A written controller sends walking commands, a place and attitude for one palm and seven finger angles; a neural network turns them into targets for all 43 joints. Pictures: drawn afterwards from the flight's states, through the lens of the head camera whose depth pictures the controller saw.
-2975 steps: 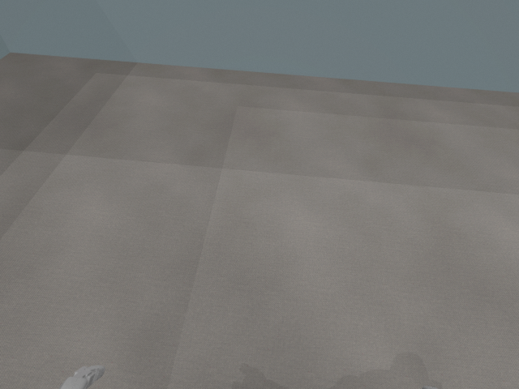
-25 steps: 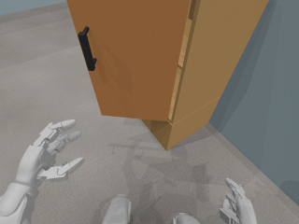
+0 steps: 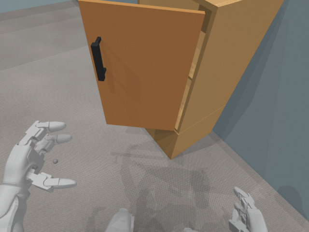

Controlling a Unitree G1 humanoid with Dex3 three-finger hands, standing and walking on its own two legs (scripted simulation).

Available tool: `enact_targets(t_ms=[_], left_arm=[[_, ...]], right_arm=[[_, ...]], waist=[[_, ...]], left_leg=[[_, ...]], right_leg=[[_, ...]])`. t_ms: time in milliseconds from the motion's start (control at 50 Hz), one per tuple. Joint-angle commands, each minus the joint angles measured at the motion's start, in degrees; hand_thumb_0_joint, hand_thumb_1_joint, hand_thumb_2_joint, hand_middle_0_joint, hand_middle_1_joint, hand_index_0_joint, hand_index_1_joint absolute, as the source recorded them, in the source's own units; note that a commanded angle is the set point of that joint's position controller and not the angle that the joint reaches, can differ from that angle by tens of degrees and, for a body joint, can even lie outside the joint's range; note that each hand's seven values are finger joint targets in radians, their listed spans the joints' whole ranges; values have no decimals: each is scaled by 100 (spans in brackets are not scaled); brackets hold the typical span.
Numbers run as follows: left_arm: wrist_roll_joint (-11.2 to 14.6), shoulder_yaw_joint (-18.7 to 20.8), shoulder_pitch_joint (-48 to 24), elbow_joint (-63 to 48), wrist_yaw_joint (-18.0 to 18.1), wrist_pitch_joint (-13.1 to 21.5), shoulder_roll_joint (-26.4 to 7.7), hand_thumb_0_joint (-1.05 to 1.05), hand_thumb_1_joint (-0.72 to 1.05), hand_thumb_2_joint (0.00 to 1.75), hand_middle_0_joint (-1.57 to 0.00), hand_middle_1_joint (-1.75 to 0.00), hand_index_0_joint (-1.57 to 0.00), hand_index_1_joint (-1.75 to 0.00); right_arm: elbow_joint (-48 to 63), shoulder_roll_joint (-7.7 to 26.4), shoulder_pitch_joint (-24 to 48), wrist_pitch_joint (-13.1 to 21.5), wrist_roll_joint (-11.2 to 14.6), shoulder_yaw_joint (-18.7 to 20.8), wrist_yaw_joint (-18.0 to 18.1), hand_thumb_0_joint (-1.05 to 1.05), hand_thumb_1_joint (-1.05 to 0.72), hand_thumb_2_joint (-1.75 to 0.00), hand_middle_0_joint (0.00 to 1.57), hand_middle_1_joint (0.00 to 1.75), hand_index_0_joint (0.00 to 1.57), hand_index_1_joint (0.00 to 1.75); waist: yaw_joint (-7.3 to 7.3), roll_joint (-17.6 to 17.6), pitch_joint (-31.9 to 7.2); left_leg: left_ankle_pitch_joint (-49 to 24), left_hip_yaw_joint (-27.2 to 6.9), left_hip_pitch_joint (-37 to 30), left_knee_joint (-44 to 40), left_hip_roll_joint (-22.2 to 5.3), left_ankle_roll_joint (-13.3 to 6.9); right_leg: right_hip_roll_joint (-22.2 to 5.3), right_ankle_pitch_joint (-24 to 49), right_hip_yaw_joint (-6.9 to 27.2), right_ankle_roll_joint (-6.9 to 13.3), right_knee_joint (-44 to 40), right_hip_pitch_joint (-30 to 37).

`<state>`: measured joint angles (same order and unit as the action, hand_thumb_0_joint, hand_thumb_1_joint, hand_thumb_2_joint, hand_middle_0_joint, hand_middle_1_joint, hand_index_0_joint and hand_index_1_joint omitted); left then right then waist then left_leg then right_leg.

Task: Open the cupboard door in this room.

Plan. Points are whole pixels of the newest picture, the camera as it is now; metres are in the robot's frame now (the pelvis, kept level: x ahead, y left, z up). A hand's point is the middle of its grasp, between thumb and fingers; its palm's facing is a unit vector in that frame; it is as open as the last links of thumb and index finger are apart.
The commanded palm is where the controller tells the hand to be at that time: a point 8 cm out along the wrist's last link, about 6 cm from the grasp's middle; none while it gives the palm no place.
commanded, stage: raise the hand with hooked fingers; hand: left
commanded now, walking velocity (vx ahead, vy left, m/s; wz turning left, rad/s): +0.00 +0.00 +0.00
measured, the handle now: (100, 59) +0.62 +0.23 +0.08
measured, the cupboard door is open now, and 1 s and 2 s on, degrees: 50 50 50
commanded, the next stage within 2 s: move the hooked fingers beside the handle in 0.94 s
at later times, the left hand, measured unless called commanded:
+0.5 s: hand (50, 139) +0.29 +0.26 +0.10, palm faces -0.01 -1.00 -0.02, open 14.0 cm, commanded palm +0.26 +0.31 +0.10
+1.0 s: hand (59, 138) +0.30 +0.24 +0.10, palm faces +0.00 -1.00 -0.02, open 14.0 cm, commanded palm +0.27 +0.29 +0.10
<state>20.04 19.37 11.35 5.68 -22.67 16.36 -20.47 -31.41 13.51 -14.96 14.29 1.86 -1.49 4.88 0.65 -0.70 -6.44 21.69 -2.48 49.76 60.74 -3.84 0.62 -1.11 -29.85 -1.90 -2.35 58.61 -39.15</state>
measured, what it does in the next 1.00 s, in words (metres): stands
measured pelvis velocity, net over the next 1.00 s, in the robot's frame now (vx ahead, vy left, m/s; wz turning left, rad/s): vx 0.01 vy -0.03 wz -0.01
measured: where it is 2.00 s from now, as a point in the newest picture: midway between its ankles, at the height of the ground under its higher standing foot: outside the picture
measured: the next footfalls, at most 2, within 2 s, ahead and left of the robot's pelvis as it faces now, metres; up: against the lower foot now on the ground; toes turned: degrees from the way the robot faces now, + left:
none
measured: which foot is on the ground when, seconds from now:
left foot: down 0.00-1.00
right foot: down 0.00-1.00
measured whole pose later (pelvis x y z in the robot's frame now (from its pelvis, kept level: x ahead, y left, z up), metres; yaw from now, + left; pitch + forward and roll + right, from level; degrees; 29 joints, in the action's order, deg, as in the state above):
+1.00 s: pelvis +0.01 -0.03 +0.01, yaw +0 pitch +9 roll -2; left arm 21.7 24.4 -1.8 22.7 -29.9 14.3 -23.7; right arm -31.2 15.5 -16.4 9.6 2.3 -2.0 5.5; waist 0.2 -1.9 -5.9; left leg 20.1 -2.6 44.8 55.4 -5.1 2.6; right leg 0.2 -29.0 -1.9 -0.7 55.2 -35.5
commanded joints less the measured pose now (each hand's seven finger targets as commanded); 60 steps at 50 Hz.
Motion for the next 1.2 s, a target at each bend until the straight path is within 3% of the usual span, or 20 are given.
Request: enact_targets(t_ms=[0, 120, 180, 280, 340, 380, 400, 440, 500, 580, 620, 660, 720, 800, 840, 920, 1000, 1020, 1100, 1180], left_arm=[[76, 508, -924, -695, -3, 94, -1016, 0, -48, 31, -30, -118, -30, -118], [48, 534, -1613, -392, -370, -159, -1261, 0, -50, 30, -30, -120, -30, -120], [129, 877, -1953, -511, -395, 9, -1619, 0, -50, 30, -30, -120, -30, -120], [210, 1099, -2105, -243, -451, 128, -1795, 0, -50, 30, -30, -120, -30, -120], [215, 968, -2169, 191, -610, -74, -1703, 0, -50, 30, -30, -120, -30, -120], [254, 925, -2287, 418, -730, -209, -1717, 0, -50, 30, -30, -120, -30, -120], [238, 926, -2385, 424, -766, -251, -1790, 0, -50, 30, -30, -120, -30, -120], [253, 942, -2385, 496, -819, -285, -1804, 0, -50, 30, -30, -120, -30, -120], [305, 1055, -2243, 326, -808, -153, -1862, 0, -50, 30, -30, -120, -30, -120], [352, 1276, -2187, 347, -689, 79, -1974, 0, -50, 30, -30, -120, -30, -120], [335, 1216, -2239, 427, -658, 126, -1877, 0, -50, 30, -30, -120, -30, -120], [294, 1133, -2337, 432, -644, 151, -1825, 0, -50, 30, -30, -120, -30, -120], [294, 1085, -2351, 550, -680, 111, -1804, 0, -50, 30, -30, -120, -30, -120], [296, 1104, -2416, 381, -727, 148, -1891, 0, -50, 30, -30, -120, -30, -120], [292, 1110, -2438, 401, -720, 176, -1891, 0, -50, 30, -30, -120, -30, -120], [312, 1070, -2483, 626, -700, 153, -1809, 0, -50, 30, -30, -120, -30, -120], [318, 1056, -2471, 703, -736, 97, -1806, 0, -50, 30, -30, -120, -30, -120], [311, 1012, -2512, 635, -744, 95, -1780, 0, -50, 30, -30, -120, -30, -120], [205, 915, -3539, 806, -682, 176, -1871, 0, -50, 30, -30, -120, -30, -120], [139, 959, -3801, 1109, -696, 282, -1982, 0, -50, 30, -30, -120, -30, -120]], right_arm=[[832, 952, 157, 171, 54, 327, 57, 0, -90, -90, 20, 30, 20, 30], [928, 1020, 101, 72, 61, 286, 94, 0, -90, -90, 20, 30, 20, 30], [915, 1012, 134, 73, 30, 269, 127, 0, -90, -90, 20, 30, 20, 30], [839, 994, 114, 51, 18, 250, 145, 0, -90, -90, 20, 30, 20, 30], [801, 1021, 95, -6, 65, 264, 160, 0, -90, -90, 20, 30, 20, 30], [803, 1046, 56, -19, 70, 264, 186, 0, -90, -90, 20, 30, 20, 30], [806, 1062, 66, -27, 87, 264, 192, 0, -90, -90, 20, 30, 20, 30], [818, 1059, 40, -38, 87, 281, 189, 0, -90, -90, 20, 30, 20, 30], [860, 1039, 5, -7, 66, 305, 145, 0, -90, -90, 20, 30, 20, 30], [841, 1036, -45, -28, 35, 332, 87, 0, -90, -90, 20, 30, 20, 30], [817, 1022, -37, -61, 50, 333, 71, 0, -90, -90, 20, 30, 20, 30], [815, 1030, -34, -88, 60, 347, 70, 0, -90, -90, 20, 30, 20, 30], [818, 1024, -30, -124, 61, 335, 88, 0, -90, -90, 20, 30, 20, 30], [818, 1024, -9, -134, 61, 338, 113, 0, -90, -90, 20, 30, 20, 30], [818, 1007, 16, -151, 61, 323, 108, 0, -90, -90, 20, 30, 20, 30], [809, 1001, 57, -179, 69, 299, 128, 0, -90, -90, 20, 30, 20, 30], [836, 1008, 73, -196, 71, 302, 140, 0, -90, -90, 20, 30, 20, 30], [847, 1009, 78, -197, 71, 295, 139, 0, -90, -90, 20, 30, 20, 30], [680, 1030, 36, -195, 58, 278, 195, 0, -90, -90, 20, 30, 20, 30], [591, 1050, -38, -198, 42, 280, 220, 0, -90, -90, 20, 30, 20, 30]], waist=[[-8, -748, -785], [17, -600, -955], [-47, -637, -1135], [-86, -719, -1236], [-28, -740, -1033], [-6, -471, -970], [-37, -649, -987], [-47, -572, -1018], [-128, -537, -1300], [-136, -312, -1281], [-109, -432, -1203], [-81, -526, -1196], [-56, -354, -1124], [-77, -418, -1345], [-97, -519, -1288], [-52, -372, -1009], [-70, -307, -1107], [-78, -367, -1132], [124, -465, -1083], [54, -559, -1305]], left_leg=[[381, -183, -1879, -1476, 231, -116], [51, -113, -2076, -1448, 266, -138], [-124, -88, -2189, -1386, 287, -140], [-416, -10, -2251, -1339, 293, -142], [-298, 56, -2164, -1386, 294, -144], [-331, 93, -2051, -1360, 306, -179], [-358, 111, -2063, -1377, 307, -166], [-452, 111, -2145, -1397, 314, -176], [-789, 154, -2217, -1312, 327, -187], [-921, 199, -2092, -1206, 337, -198], [-867, 222, -2071, -1214, 336, -185], [-752, 228, -2089, -1243, 333, -182], [-688, 246, -1992, -1211, 331, -200], [-858, 247, -2085, -1163, 332, -215], [-836, 229, -2095, -1196, 331, -198], [-544, 226, -1958, -1219, 321, -192], [-562, 246, -1934, -1183, 325, -198], [-604, 234, -1962, -1205, 328, -195], [-465, 189, -1976, -1111, 303, -196], [-559, 153, -2074, -1096, 299, -190]], right_leg=[[412, 450, -349, 333, -1005, -530], [446, 619, -315, 341, -1160, -341], [474, 656, -276, 375, -1169, -203], [473, 833, -226, 378, -1233, -33], [441, 777, -196, 343, -1361, -92], [449, 774, -136, 327, -1451, -9], [431, 794, -116, 333, -1462, 8], [433, 881, -126, 333, -1478, 28], [441, 1204, -90, 336, -1417, 201], [457, 1377, -39, 312, -1360, 246], [431, 1369, -26, 300, -1352, 189], [421, 1249, -28, 289, -1356, 106], [401, 1194, 59, 270, -1427, 146], [397, 1400, 113, 268, -1397, 243], [400, 1385, 70, 282, -1374, 218], [403, 1018, 89, 268, -1458, 65], [385, 1020, 152, 263, -1484, 151], [384, 1088, 125, 270, -1457, 169], [404, 953, 112, 267, -1395, -154], [412, 994, 66, 323, -1287, -118]])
